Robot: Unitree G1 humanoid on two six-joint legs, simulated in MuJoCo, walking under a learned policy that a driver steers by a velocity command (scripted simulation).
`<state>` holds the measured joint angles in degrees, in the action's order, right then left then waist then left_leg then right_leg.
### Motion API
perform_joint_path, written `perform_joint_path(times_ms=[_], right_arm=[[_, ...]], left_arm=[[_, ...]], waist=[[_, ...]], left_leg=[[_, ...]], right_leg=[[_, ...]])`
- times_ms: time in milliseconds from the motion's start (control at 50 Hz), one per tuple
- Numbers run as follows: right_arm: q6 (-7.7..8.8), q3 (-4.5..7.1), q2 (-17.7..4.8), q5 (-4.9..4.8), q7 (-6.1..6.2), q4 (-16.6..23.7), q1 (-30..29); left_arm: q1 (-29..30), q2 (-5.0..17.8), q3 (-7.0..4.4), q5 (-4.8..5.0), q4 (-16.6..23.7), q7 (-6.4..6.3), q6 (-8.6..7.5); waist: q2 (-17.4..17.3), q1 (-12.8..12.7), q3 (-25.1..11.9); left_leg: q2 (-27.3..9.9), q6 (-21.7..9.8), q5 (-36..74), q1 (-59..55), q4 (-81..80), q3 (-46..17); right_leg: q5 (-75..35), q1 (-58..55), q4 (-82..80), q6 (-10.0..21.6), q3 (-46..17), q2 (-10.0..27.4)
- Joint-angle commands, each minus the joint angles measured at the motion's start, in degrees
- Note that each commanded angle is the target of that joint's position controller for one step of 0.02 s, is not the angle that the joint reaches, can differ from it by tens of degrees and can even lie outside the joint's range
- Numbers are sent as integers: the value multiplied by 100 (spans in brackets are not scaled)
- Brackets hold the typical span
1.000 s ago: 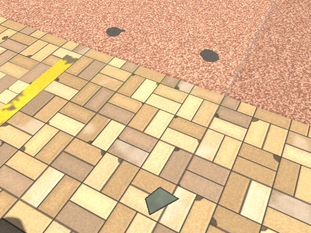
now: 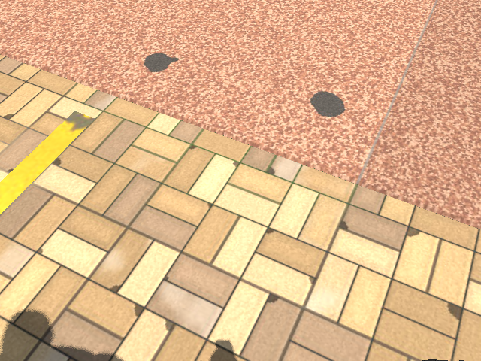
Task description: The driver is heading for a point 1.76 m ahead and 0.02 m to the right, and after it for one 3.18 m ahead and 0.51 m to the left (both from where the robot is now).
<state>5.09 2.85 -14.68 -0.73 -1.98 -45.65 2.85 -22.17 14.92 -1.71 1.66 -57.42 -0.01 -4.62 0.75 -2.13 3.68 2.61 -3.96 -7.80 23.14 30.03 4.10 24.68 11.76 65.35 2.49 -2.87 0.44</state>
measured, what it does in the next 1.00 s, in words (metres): walks ahead: right foot, then left foot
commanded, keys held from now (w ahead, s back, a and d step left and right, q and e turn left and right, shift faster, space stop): w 1.00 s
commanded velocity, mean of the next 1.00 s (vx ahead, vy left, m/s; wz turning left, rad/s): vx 0.50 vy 0.00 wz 0.00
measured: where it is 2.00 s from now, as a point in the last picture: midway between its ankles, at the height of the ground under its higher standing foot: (272, 159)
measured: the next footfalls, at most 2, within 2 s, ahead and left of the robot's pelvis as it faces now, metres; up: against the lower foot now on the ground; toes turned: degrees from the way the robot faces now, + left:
right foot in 0.42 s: +0.42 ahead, -0.16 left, +0.00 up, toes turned -2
left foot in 0.96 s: +0.73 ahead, +0.08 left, +0.00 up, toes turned +3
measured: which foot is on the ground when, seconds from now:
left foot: down 0.00-0.44, up 0.46-0.94, down 0.96-1.00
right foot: up 0.00-0.40, down 0.42-0.98, up 1.00-1.00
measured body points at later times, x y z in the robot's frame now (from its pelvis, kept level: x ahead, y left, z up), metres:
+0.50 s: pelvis +0.29 -0.06 +0.00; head +0.32 -0.08 +0.45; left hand +0.46 +0.19 -0.09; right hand +0.30 -0.34 -0.14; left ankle +0.14 +0.08 -0.65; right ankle +0.38 -0.16 -0.73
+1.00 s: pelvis +0.58 -0.03 +0.00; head +0.61 -0.02 +0.44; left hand +0.54 +0.25 -0.14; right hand +0.78 -0.27 -0.10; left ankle +0.69 +0.07 -0.73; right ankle +0.39 -0.16 -0.70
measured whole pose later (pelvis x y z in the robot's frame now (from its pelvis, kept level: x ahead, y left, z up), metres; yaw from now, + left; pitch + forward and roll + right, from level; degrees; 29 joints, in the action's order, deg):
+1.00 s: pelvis +0.58 -0.03 +0.00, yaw +1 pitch +2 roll -1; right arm 5.7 2.7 -14.6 -0.6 -2.2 -48.1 0.9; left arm -22.0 15.8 -3.4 0.3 -56.2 -0.7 -2.5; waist 0.1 -2.8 1.7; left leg -0.3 -3.9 -5.1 28.0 31.3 2.6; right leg 28.1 0.8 34.4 0.6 1.4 0.6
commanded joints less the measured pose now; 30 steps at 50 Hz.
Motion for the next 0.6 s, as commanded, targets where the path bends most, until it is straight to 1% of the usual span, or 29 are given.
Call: perform_joint_path(times_ms=[20, 40, 60, 80, 100, 140, 160, 220, 240, 280, 320, 360, 380, 400, 420, 440, 460, 480, 500, 520, 540, 560, 580, 600], right_arm=[[115, 133, -511, 94, -1, -39, 599], [134, 122, -474, 127, -15, -69, 507], [154, 124, -475, 102, -27, -117, 505], [177, 126, -516, 71, -25, -187, 548], [194, 143, -607, 65, -4, -248, 608], [191, 182, -780, 77, 78, -350, 803], [175, 192, -830, 67, 116, -388, 895], [128, 207, -958, 15, 187, -500, 1192], [116, 216, -1007, -7, 197, -567, 1359], [72, 224, -1046, -53, 203, -702, 1620], [0, 236, -1061, -69, 213, -799, 1761], [-83, 263, -1128, -64, 232, -829, 1755], [-123, 272, -1170, -60, 240, -815, 1670], [-166, 249, -1127, -46, 242, -792, 1566], [-183, 156, -908, 23, 250, -727, 1624], [-91, -42, -284, 67, 200, -603, 2275], [43, -62, -321, 19, 180, -682, 2228], [135, 88, -893, -155, 145, -574, 1760], [178, 91, -942, -205, 151, -466, 1373], [172, 105, -902, -122, 183, -456, 1174], [114, 137, -853, -62, 204, -476, 1200], [39, 128, -734, -39, 205, -523, 1301], [-25, 111, -606, -25, 208, -558, 1374], [-73, 101, -538, -11, 216, -549, 1349]], left_arm=[[381, 773, -224, 25, 594, -45, -214], [196, 622, -213, -20, 558, -48, -136], [95, 482, -197, -42, 548, -53, -66], [110, 407, -188, -57, 577, -60, -6], [281, 412, -188, -78, 671, -72, 33], [796, 469, -193, -140, 898, -81, 49], [1016, 469, -188, -160, 976, -69, 34], [1684, 342, -123, -149, 1155, -4, -39], [1901, 329, -105, -126, 1210, 21, -52], [2206, 361, -91, -82, 1332, 72, -64], [2407, 458, -104, -66, 1472, 135, -81], [2328, 599, -146, -59, 1529, 190, -106], [2056, 700, -193, -56, 1482, 202, -120], [1388, 874, -302, -66, 1293, 191, -126], [371, 1209, -454, -92, 1013, 143, -117], [-330, 1834, -609, -201, 870, 120, -79], [-499, 1497, -514, -142, 830, 154, -61], [-103, 1134, -384, -125, 891, 158, -78], [382, 962, -328, -144, 1022, 147, -86], [759, 803, -280, -179, 1076, 158, -95], [964, 662, -239, -222, 1107, 166, -126], [1042, 605, -227, -237, 1096, 179, -140], [1013, 621, -235, -220, 1061, 183, -165], [949, 680, -252, -201, 1011, 175, -190]], waist=[[-250, 307, -484], [-384, 136, -443], [-405, 50, -411], [-412, -5, -316], [-414, -11, -191], [-357, 91, -18], [-323, 157, 15], [-266, 401, 53], [-257, 500, 51], [-286, 610, 77], [-316, 607, 88], [-406, 461, -8], [-481, 273, -166], [-450, -100, -557], [-247, -478, -1303], [1016, -342, -2219], [1457, -426, -2555], [1005, -406, -1791], [676, -263, -1202], [345, -108, -781], [415, 83, -612], [453, 198, -569], [432, 259, -550], [384, 295, -489]], left_leg=[[-1671, -1024, -112, -1944, -1903, -2269], [-1548, -1016, 40, -1542, -2071, -2000], [-1504, -1058, 100, -1295, -2216, -1852], [-1489, -1098, 195, -1065, -2335, -1675], [-1482, -1127, 232, -922, -2454, -1538], [-1444, -1141, 298, -925, -2587, -1345], [-1378, -1087, 368, -988, -2595, -1210], [-1162, -859, 577, -1051, -2540, -770], [-1184, -833, 541, -1150, -2515, -733], [-1334, -803, 488, -1549, -2365, -771], [-1563, -729, 595, -2067, -2107, -850], [-1748, -615, 990, -2453, -1788, -939], [-1734, -538, 1639, -2546, -1444, -895], [-1509, -410, 2513, -2471, -613, -685], [-1178, -229, 2350, -1861, 730, -426], [-346, 203, 430, 401, 3038, -56], [79, 240, -2506, 1410, 4032, -795], [-283, 110, -2318, 1976, 4527, -1086], [-603, 30, -1793, 2031, 4404, -909], [-836, 43, -1329, 1845, 4036, -805], [-1027, 62, -1004, 1491, 3693, -843], [-1086, 102, -820, 1194, 3540, -839], [-1099, 150, -715, 1077, 3414, -798], [-1123, 204, -593, 1113, 3251, -773]], right_leg=[[-623, 2299, 544, 79, -241, 691], [-745, 1965, 402, 40, -259, 784], [-762, 1824, 221, -9, -235, 833], [-768, 1821, 30, -73, -178, 879], [-916, 1958, -222, -147, -140, 928], [-1532, 2355, -895, -295, -95, 984], [-1927, 2436, -1323, -333, -66, 970], [-2916, 2136, -2613, -357, 189, 717], [-3079, 2048, -2848, -371, 263, 633], [-3098, 2089, -3186, -339, 235, 567], [-2767, 2237, -3437, -207, 160, 526], [-2283, 2065, -3583, -46, 176, 449], [-2071, 1667, -3657, 49, 287, 331], [-2019, 776, -3790, 196, 462, 145], [-2089, -728, -3634, 431, 241, 373], [-1305, -3047, -3784, 1288, -2159, 1841], [-593, -3458, -4764, 1572, -3909, 2234], [-278, -2914, -4866, 1289, -3294, 2063], [-656, -2122, -4950, 1118, -2517, 1869], [-1196, -1355, -5136, 1043, -1925, 1643], [-1621, -843, -5306, 960, -1524, 1457], [-1823, -544, -5478, 947, -1287, 1334], [-2062, -394, -5604, 993, -1097, 1281], [-2299, -311, -5699, 1039, -926, 1265]])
